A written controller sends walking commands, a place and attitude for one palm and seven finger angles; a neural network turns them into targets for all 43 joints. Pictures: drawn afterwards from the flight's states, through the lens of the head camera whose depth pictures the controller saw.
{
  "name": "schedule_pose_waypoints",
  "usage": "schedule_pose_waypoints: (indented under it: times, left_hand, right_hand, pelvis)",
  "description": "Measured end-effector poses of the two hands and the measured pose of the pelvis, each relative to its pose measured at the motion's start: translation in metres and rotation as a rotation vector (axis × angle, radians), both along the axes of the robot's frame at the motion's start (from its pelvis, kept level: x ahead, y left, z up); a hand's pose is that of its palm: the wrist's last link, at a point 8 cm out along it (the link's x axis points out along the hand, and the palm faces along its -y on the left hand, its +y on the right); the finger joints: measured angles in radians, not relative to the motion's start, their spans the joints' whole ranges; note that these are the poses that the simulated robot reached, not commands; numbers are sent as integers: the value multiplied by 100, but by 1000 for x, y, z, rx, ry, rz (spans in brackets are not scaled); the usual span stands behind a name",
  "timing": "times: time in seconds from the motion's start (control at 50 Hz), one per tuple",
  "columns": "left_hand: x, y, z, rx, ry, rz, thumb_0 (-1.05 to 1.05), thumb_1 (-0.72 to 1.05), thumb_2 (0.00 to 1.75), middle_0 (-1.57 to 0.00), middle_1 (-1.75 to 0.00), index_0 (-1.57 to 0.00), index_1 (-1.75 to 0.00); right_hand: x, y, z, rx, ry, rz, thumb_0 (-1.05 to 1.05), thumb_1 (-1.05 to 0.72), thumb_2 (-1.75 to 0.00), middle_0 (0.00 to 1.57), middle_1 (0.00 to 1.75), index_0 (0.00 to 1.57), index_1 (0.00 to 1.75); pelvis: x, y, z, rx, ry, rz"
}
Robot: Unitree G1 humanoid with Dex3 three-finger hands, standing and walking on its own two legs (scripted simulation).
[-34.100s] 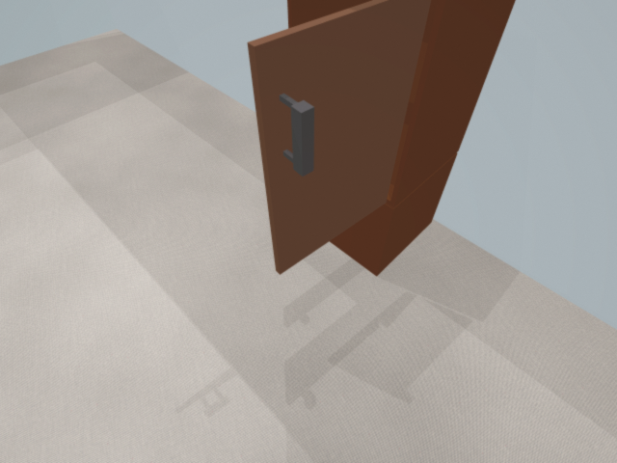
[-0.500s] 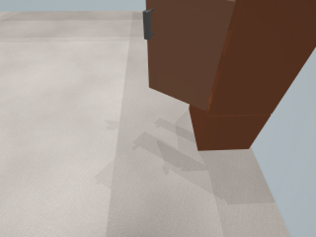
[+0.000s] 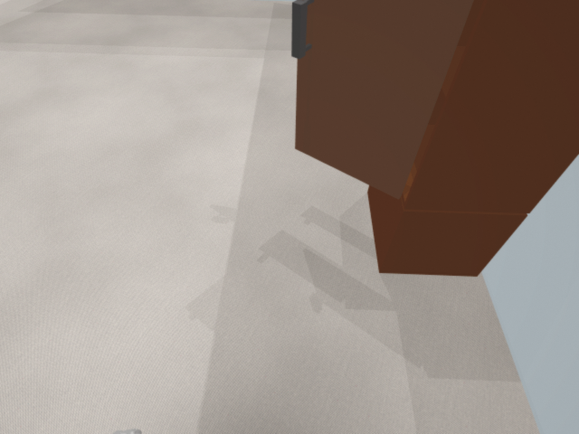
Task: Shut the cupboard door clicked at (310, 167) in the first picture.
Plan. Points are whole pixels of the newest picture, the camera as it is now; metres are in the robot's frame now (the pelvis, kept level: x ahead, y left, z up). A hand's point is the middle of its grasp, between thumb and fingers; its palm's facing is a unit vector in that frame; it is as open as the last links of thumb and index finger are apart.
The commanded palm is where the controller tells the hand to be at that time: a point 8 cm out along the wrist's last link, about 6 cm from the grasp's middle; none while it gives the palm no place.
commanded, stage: walk to a spot facing it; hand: left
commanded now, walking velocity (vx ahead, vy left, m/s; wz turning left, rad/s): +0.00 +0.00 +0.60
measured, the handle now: (304, 27) +1.03 +0.00 +0.09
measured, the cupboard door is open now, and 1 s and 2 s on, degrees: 55 55 55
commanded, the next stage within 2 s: turn to face it in 1.50 s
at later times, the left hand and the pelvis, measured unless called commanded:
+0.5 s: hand out of the picture +0.01 +0.22 -0.16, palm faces +0.30 -0.92 -0.26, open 7.4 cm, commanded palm none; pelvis -0.01 +0.00 +0.00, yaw +19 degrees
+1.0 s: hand out of the picture -0.10 +0.19 -0.19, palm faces +0.65 -0.73 -0.20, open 7.4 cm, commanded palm none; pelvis +0.07 +0.08 -0.03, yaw +39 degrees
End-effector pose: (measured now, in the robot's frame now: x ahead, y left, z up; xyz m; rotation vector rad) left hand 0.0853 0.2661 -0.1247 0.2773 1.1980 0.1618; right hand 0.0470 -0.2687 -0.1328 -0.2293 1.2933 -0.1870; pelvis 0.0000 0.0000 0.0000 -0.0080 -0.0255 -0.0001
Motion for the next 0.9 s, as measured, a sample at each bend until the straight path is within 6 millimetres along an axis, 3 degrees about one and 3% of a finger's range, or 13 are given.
schedule_pose_waypoints:
  times: [0.16, 0.26, 0.36, 0.48, 0.58, 0.7, 0.8, 0.9]
  left_hand:
    - [-52, 5, -35, -81, 47, 151, 0, 90, 90, -20, -30, -20, -30]
    - [-80, 10, -26, -84, 100, 217, 1, 90, 90, -20, -29, -20, -30]
    - [-90, 12, -13, -69, 74, 270, 1, 90, 90, -20, -29, -20, -30]
    - [-91, 2, -1, -42, 4, 324, 1, 91, 90, -20, -29, -20, -30]
    - [-114, -16, 4, -7, -20, 405, 0, 90, 90, -20, -29, -20, -30]
    - [-148, -40, 9, -42, 54, 517, 0, 90, 90, -20, -29, -20, -30]
    - [-173, -56, 1, -93, 104, 636, 0, 90, 90, -20, -29, -20, -30]
    - [-203, -64, -15, -161, 192, 769, 0, 90, 90, -20, -29, -20, -30]
  right_hand:
    - [8, 45, -12, 26, 39, 97, 1, -91, -90, 20, 30, 20, 30]
    - [9, 60, -4, 31, 52, 143, 1, -91, -90, 21, 30, 20, 30]
    - [15, 56, 3, 24, 63, 189, 1, -91, -90, 21, 30, 20, 30]
    - [36, 33, 0, 15, 66, 252, 1, -91, -90, 21, 30, 20, 30]
    - [75, 18, -6, 15, 47, 324, 1, -91, -90, 21, 30, 20, 30]
    - [138, 36, 9, 39, -23, 432, 1, -91, -90, 20, 30, 20, 30]
    - [194, 83, 9, 47, -37, 573, 1, -91, -90, 20, 30, 19, 30]
    - [256, 170, 4, 74, -96, 744, 1, -92, -90, 20, 30, 19, 30]
  pelvis:
    - [-4, 19, -16, -5, -11, 128]
    - [-8, 22, -6, -10, 18, 170]
    - [-11, 17, 2, -28, 39, 226]
    - [-7, 0, 2, -34, 48, 312]
    - [3, -16, -2, 7, 48, 387]
    - [24, -11, 9, 27, 42, 481]
    - [40, 6, 6, 23, 35, 578]
    - [57, 40, -6, 17, 33, 655]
